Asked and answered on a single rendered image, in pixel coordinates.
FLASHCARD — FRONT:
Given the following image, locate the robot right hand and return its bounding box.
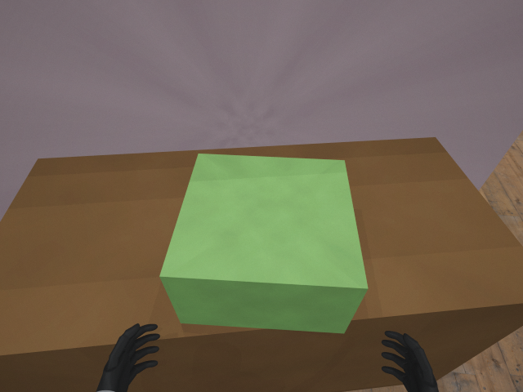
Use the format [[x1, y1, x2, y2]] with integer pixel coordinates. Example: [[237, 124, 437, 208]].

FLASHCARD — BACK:
[[382, 331, 439, 392]]

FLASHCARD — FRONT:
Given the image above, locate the pedestal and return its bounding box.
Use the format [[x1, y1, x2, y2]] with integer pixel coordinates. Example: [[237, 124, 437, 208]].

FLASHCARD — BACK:
[[0, 137, 523, 392]]

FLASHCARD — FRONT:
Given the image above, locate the robot left hand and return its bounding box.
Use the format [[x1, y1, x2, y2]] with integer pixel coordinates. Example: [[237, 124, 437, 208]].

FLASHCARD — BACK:
[[96, 323, 160, 392]]

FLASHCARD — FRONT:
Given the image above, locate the carton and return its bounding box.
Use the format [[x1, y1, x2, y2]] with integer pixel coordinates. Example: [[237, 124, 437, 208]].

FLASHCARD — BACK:
[[159, 154, 368, 333]]

